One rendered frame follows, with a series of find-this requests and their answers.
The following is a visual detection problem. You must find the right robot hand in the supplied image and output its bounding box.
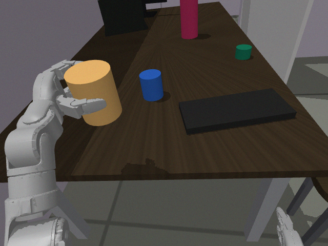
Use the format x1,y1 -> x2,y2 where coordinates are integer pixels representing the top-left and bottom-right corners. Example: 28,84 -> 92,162
276,207 -> 304,246

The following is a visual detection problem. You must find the stool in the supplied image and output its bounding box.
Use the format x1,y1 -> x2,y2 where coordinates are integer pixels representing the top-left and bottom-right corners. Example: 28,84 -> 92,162
286,177 -> 328,246

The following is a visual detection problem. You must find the left robot arm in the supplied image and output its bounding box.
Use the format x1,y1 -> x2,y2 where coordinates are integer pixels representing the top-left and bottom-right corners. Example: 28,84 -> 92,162
4,99 -> 72,246

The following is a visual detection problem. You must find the table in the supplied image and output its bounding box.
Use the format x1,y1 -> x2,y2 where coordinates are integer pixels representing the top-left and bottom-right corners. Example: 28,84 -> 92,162
0,2 -> 328,241

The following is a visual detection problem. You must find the left robot hand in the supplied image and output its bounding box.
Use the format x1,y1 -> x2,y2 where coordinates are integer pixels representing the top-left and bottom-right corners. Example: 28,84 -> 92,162
33,60 -> 107,119

